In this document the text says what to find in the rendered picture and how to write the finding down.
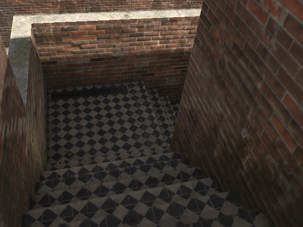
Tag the stairs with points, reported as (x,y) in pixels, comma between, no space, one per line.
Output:
(165,113)
(151,187)

